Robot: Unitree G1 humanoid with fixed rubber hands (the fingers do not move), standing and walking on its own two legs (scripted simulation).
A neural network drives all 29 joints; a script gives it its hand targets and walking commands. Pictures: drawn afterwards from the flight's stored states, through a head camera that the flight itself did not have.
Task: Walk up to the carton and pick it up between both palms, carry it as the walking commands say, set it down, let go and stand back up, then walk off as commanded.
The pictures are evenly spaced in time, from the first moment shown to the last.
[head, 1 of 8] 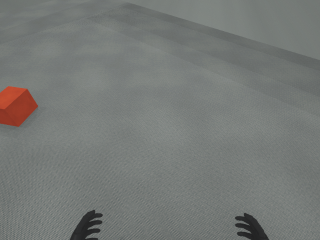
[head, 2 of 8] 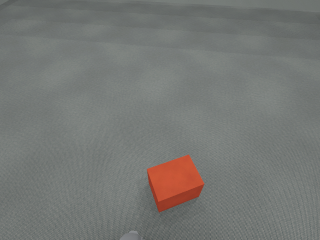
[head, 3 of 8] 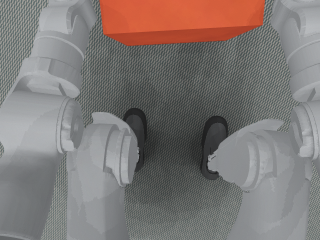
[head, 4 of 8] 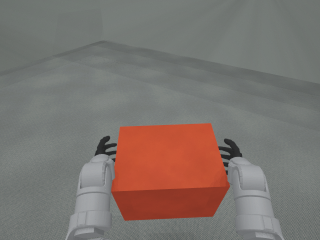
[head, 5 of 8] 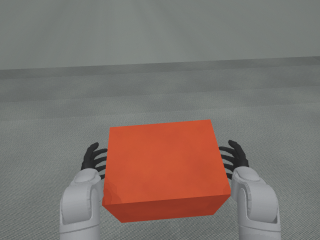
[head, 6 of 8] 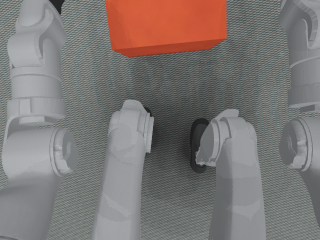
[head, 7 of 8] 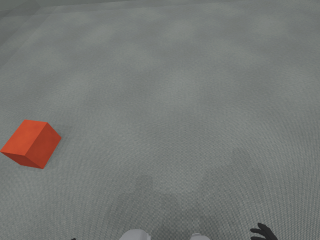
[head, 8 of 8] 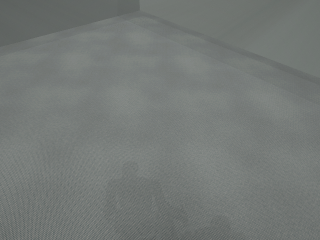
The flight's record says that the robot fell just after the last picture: no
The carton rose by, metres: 0.69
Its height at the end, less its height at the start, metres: +0.00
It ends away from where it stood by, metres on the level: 0.85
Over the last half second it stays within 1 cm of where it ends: yes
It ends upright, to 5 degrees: yes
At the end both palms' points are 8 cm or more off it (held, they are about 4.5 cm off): yes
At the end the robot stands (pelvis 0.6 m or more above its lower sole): yes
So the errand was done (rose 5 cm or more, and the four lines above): yes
